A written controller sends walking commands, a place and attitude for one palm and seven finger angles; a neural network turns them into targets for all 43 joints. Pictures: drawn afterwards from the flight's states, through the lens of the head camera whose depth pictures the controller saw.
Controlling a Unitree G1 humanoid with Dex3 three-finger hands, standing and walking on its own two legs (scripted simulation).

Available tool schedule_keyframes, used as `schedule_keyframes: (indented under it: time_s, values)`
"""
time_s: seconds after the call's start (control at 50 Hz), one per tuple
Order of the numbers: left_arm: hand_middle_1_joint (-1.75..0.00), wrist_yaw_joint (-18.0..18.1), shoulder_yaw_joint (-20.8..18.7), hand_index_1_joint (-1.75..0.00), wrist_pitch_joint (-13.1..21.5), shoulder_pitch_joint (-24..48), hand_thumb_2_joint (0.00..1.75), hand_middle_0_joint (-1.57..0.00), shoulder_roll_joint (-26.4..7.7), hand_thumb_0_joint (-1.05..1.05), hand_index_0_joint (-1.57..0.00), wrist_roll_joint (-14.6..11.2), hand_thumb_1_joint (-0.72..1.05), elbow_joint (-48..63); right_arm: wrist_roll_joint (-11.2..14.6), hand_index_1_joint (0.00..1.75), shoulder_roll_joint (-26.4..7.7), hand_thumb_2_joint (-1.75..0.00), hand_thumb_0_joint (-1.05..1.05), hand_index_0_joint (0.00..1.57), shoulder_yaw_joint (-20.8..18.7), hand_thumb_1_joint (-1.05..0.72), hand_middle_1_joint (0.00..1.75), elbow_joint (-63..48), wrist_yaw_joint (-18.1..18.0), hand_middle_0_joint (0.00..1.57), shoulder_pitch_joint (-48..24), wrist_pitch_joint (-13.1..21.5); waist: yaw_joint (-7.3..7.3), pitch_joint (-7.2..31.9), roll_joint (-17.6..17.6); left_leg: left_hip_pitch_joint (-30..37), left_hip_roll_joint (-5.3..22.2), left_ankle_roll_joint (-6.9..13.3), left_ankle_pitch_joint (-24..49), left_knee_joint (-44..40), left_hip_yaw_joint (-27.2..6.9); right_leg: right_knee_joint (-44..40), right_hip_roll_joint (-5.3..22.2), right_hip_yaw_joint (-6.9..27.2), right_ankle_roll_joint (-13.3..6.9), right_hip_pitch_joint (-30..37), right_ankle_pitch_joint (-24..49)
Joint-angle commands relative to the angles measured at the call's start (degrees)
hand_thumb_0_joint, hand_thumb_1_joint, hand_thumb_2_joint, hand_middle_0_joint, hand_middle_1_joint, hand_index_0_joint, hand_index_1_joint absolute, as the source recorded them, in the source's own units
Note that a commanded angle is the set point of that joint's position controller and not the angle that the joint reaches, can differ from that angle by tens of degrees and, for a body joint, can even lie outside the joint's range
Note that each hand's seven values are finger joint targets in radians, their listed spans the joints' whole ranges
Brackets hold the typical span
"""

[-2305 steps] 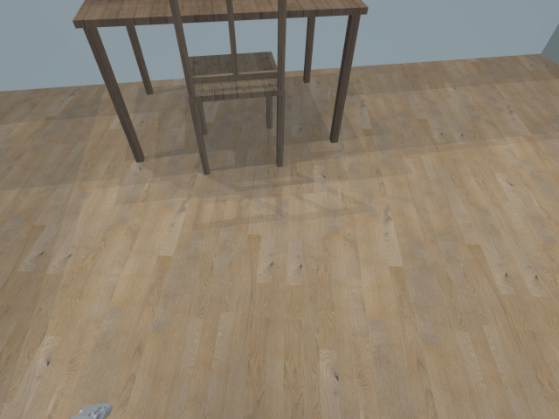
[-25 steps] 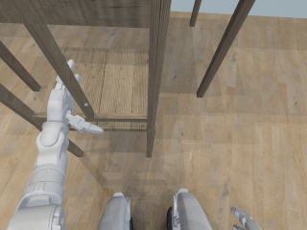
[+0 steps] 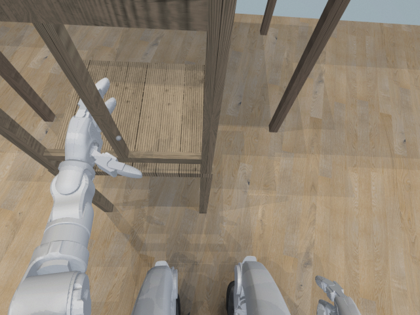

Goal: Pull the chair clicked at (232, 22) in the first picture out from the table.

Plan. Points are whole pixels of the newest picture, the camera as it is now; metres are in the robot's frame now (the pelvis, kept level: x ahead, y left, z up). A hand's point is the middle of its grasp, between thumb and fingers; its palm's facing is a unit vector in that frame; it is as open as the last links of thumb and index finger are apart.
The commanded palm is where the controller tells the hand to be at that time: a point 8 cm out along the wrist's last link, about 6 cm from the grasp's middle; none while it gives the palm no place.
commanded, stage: hook a spindle and tug to test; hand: left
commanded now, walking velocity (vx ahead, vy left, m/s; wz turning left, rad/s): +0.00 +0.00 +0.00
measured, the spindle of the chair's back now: (98, 109) +0.46 +0.19 +0.07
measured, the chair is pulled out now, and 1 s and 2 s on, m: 0.27 0.28 0.35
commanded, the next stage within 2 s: step backward, pulling the chair out in 1.28 s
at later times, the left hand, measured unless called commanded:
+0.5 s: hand (116, 135) +0.43 +0.17 +0.03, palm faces -0.02 -1.00 -0.05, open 8.7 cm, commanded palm +0.41 +0.21 +0.03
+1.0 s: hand (116, 142) +0.42 +0.17 +0.03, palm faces -0.03 -1.00 -0.03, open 5.3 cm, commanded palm +0.38 +0.22 +0.03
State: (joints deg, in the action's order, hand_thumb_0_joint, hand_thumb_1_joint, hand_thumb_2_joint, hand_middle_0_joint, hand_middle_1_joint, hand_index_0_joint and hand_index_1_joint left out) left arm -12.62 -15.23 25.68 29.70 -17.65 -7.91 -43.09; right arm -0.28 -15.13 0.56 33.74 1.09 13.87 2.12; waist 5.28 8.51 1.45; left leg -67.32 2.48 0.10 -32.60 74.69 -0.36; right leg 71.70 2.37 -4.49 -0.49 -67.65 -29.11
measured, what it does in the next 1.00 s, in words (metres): stands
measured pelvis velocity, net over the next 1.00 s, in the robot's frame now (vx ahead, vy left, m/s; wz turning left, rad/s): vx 0.03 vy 0.01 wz -0.02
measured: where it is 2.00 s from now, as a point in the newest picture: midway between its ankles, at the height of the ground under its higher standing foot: outside the picture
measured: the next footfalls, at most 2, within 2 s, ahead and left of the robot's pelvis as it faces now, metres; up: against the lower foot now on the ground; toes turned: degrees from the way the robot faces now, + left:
none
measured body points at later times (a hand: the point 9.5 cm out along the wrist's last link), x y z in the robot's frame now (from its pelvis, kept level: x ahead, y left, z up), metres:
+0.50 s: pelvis +0.01 +0.00 +0.01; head +0.15 +0.02 +0.43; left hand +0.43 +0.23 +0.03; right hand +0.11 -0.26 -0.11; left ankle +0.02 +0.12 -0.62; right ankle +0.04 -0.12 -0.62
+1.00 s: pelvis +0.03 +0.01 +0.01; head +0.16 +0.02 +0.44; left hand +0.42 +0.22 +0.03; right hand +0.13 -0.25 -0.10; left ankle +0.02 +0.12 -0.62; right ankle +0.04 -0.12 -0.62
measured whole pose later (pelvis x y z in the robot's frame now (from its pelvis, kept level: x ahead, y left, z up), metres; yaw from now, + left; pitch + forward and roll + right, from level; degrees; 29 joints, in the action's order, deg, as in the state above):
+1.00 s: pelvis +0.03 +0.01 +0.01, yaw -1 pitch +25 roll -2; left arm -9.9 -13.4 23.8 17.5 -15.0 -9.8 -30.9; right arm 0.0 -14.0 -0.1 31.7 2.8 14.8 1.4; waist 5.0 9.2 1.6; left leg -62.5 2.8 0.6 -33.9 71.0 1.0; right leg 67.9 1.8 -3.2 0.4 -63.4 -29.8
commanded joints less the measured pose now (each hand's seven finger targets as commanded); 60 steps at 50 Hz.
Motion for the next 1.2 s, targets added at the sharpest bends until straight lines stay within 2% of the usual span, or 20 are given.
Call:
schedule_keyframes:
  time_s: [0.0,0.06,0.26,0.28,0.34,0.38,0.46,0.52,0.56,0.6,0.68,0.72,0.82,0.86,0.9,1.02,1.06,1.1,1.12,1.18]
  values:
    - [-0.74,0.5,-2.4,-0.74,3.8,16.6,0.30,-0.27,-10.3,0.00,-0.27,-0.5,-0.50,14.0,-0.1,0.30,-9.1,-0.90,0.00,0.20,-3.6,-0.90,0.30,-5.4,-0.5,0.20,5.7,1.7,0.32,29.7,3.4,18.8,-2.2,0.6,21.7,-9.1,-2.0,-8.2,-2.4,2.9,-1.4,17.1,16.9]
    - [-0.90,0.6,-1.8,-0.90,3.3,17.2,0.30,-0.32,-9.9,0.00,-0.32,-0.5,-0.50,13.8,0.0,0.30,-9.2,-0.90,0.00,0.20,-3.7,-0.90,0.30,-5.1,-0.5,0.20,5.7,1.5,0.74,28.1,2.9,17.4,-2.2,0.7,20.1,-9.3,-1.8,-8.6,-2.4,3.0,-1.3,17.2,16.2]
    - [-1.45,1.3,1.1,-1.45,3.8,16.1,0.54,-0.50,-6.7,0.00,-0.50,-0.3,0.06,14.8,-0.1,0.30,-9.0,-0.90,0.00,0.20,-3.9,-0.90,0.30,-4.6,-0.2,0.20,6.1,1.8,0.99,28.0,3.3,19.6,-2.0,0.6,21.4,-9.6,-2.1,-9.0,-2.6,2.6,-1.4,15.9,16.3]
    - [-1.45,1.4,1.1,-1.45,4.1,17.2,0.56,-0.50,-7.2,0.00,-0.50,-0.1,0.12,15.3,0.0,0.30,-9.1,-0.90,0.00,0.20,-3.9,-0.90,0.30,-4.5,-0.2,0.20,6.2,1.9,1.38,28.0,3.2,20.2,-1.8,0.5,22.1,-9.6,-2.4,-8.6,-2.6,2.4,-1.5,15.2,16.4]
    - [-1.45,1.3,0.7,-1.45,4.1,13.2,0.64,-0.50,-7.0,0.00,-0.50,-0.2,0.28,16.0,-0.1,0.30,-9.0,-0.90,0.00,0.20,-4.1,-0.90,0.30,-4.8,0.0,0.20,6.4,1.8,0.39,29.4,2.9,21.0,-1.8,0.4,24.4,-9.7,-2.2,-8.6,-2.6,2.4,-1.5,16.9,18.5]
    - [-1.45,1.1,2.2,-1.45,4.0,14.8,0.68,-0.50,-5.4,0.00,-0.50,-0.3,0.40,15.8,0.0,0.30,-8.9,-0.90,0.00,0.20,-4.1,-0.90,0.30,-4.6,0.0,0.20,6.3,1.7,1.25,28.1,3.3,21.1,-1.7,0.5,24.5,-9.6,-2.4,-8.4,-2.6,2.2,-1.5,15.3,18.1]
    - [-1.45,1.0,1.6,-1.45,3.8,13.6,0.78,-0.50,-5.7,0.00,-0.50,-0.4,0.62,15.1,0.1,0.30,-8.9,-0.90,0.00,0.20,-4.2,-0.90,0.30,-4.6,-0.1,0.20,6.2,1.5,1.03,27.7,2.2,20.2,-1.8,0.5,23.7,-9.7,-2.0,-8.9,-2.6,2.4,-1.4,16.7,18.5]
    - [-1.45,1.1,1.1,-1.45,3.9,13.5,0.85,-0.50,-6.4,0.00,-0.50,-0.5,0.79,16.5,-0.1,0.30,-9.0,-0.90,0.00,0.20,-4.3,-0.90,0.30,-4.6,0.0,0.20,6.3,1.4,0.62,28.8,4.7,22.7,-1.7,0.1,26.8,-9.7,-2.5,-8.4,-2.5,2.1,-1.5,15.9,19.7]
    - [-1.45,1.0,1.4,-1.45,3.5,11.7,0.90,-0.50,-5.6,0.00,-0.50,-0.9,0.90,16.8,0.0,0.30,-8.8,-0.90,0.00,0.20,-4.3,-0.90,0.30,-4.7,0.1,0.20,6.2,1.3,0.67,28.8,2.6,21.8,-1.7,0.3,27.2,-9.7,-2.1,-8.8,-2.5,2.3,-1.3,17.5,21.0]
    - [-1.45,1.1,1.5,-1.45,3.5,11.5,0.90,-0.50,-5.8,0.00,-0.50,-0.7,0.90,17.2,0.0,0.30,-8.9,-0.90,0.00,0.20,-4.2,-0.90,0.30,-4.9,0.2,0.20,6.2,1.2,0.48,28.3,4.4,22.7,-1.6,0.1,28.3,-9.9,-2.5,-8.5,-2.5,2.1,-1.5,16.3,20.6]
    - [-1.45,1.1,1.1,-1.45,3.2,9.6,0.90,-0.50,-5.8,0.00,-0.50,-0.7,0.90,16.7,0.1,0.30,-8.8,-0.90,0.00,0.20,-4.2,-0.90,0.30,-5.2,0.2,0.20,6.1,1.0,0.55,27.6,2.6,21.3,-1.7,0.3,27.7,-9.8,-2.1,-8.5,-2.6,2.1,-1.4,17.3,21.2]
    - [-1.45,1.0,-0.2,-1.45,3.3,6.7,0.90,-0.50,-6.7,0.00,-0.50,-1.1,0.90,18.2,0.1,0.30,-8.8,-0.90,0.00,0.20,-4.3,-0.90,0.30,-5.6,0.3,0.20,6.1,1.0,-0.48,28.7,3.3,22.4,-1.5,0.0,29.8,-10.2,-2.2,-8.4,-2.6,2.1,-1.5,18.5,22.6]
    - [-1.45,0.6,1.1,-1.45,3.2,0.1,0.90,-0.50,-5.1,0.00,-0.50,-1.7,0.90,22.5,0.3,0.30,-8.2,-0.90,0.00,0.20,-4.2,-0.90,0.30,-7.2,0.9,0.20,5.5,1.0,-1.62,29.0,4.0,23.7,-1.5,0.0,32.5,-10.9,-2.0,-8.7,-2.7,2.2,-1.5,20.5,24.4]
    - [-1.45,0.7,1.1,-1.45,3.1,-2.4,0.90,-0.50,-4.9,0.00,-0.50,-1.9,0.90,23.2,0.3,0.30,-8.1,-0.90,0.00,0.20,-4.3,-0.90,0.30,-7.4,1.0,0.20,5.4,1.0,-1.46,28.3,1.8,22.7,-1.4,0.2,32.3,-11.0,-1.8,-8.9,-2.8,2.2,-1.4,21.6,25.3]
    - [-1.45,0.9,0.9,-1.45,3.5,-2.1,0.90,-0.50,-5.2,0.00,-0.50,-1.9,0.90,25.2,0.2,0.30,-8.0,-0.90,0.00,0.20,-4.3,-0.90,0.30,-7.5,1.0,0.20,5.2,1.1,-1.49,28.5,3.6,23.1,-1.4,0.1,32.8,-10.9,-1.7,-8.6,-2.6,2.3,-1.4,21.3,25.6]
    - [-1.45,1.4,0.7,-1.45,3.9,-8.6,0.90,-0.50,-4.6,0.00,-0.50,-2.2,0.90,27.7,0.1,0.30,-7.7,-0.90,0.00,0.20,-4.4,-0.90,0.30,-7.9,1.0,0.20,4.9,1.6,-2.38,27.3,3.0,23.1,-1.4,0.0,34.0,-11.1,-1.6,-8.6,-2.6,2.3,-1.4,22.3,26.4]
    - [-1.45,1.2,1.7,-1.45,3.9,-7.6,0.90,-0.50,-3.7,0.00,-0.50,-2.2,0.90,27.6,0.2,0.30,-7.7,-0.90,0.00,0.20,-4.4,-0.90,0.30,-7.6,0.9,0.20,4.4,1.7,-1.44,25.9,1.8,21.5,-1.5,0.2,31.6,-10.8,-1.1,-8.8,-2.6,2.4,-1.3,22.0,26.0]
    - [-1.45,1.2,0.6,-1.45,4.3,-8.2,0.90,-0.50,-4.9,0.00,-0.50,-2.1,0.90,28.6,0.1,0.30,-7.9,-0.90,0.00,0.20,-4.5,-0.90,0.30,-7.6,0.6,0.20,4.4,1.9,-2.15,26.6,2.9,21.9,-1.5,0.1,32.4,-10.7,-1.4,-8.1,-2.5,2.5,-1.4,21.8,25.8]
    - [-1.45,1.1,2.4,-1.45,4.2,-8.0,0.90,-0.50,-3.1,0.00,-0.50,-2.2,0.90,28.6,0.2,0.30,-7.6,-0.90,0.00,0.20,-4.4,-0.90,0.30,-7.6,0.6,0.20,4.0,1.9,-1.50,26.0,2.8,22.4,-1.4,0.1,32.1,-10.6,-1.5,-8.3,-2.5,2.2,-1.3,20.7,25.1]
    - [-1.45,0.9,2.0,-1.45,3.8,-6.8,0.90,-0.50,-3.8,0.00,-0.50,-2.1,0.90,28.0,0.2,0.30,-7.9,-0.90,0.00,0.20,-4.5,-0.90,0.30,-7.2,0.2,0.20,3.8,2.0,-1.07,25.4,1.8,21.2,-1.6,0.3,30.4,-10.1,-1.5,-8.1,-2.5,2.2,-1.3,20.4,24.7]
